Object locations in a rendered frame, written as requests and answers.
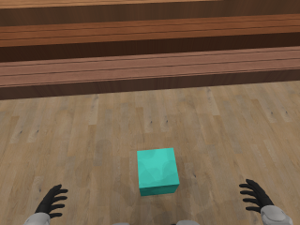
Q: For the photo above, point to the left robot forearm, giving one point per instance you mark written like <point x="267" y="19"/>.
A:
<point x="38" y="219"/>

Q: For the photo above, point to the right robot forearm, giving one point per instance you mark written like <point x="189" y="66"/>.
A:
<point x="273" y="215"/>

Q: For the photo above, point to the right robot hand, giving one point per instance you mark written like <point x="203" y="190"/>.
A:
<point x="262" y="199"/>

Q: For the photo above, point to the carton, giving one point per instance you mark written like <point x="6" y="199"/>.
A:
<point x="157" y="171"/>

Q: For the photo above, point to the left robot hand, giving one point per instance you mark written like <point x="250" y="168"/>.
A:
<point x="46" y="205"/>

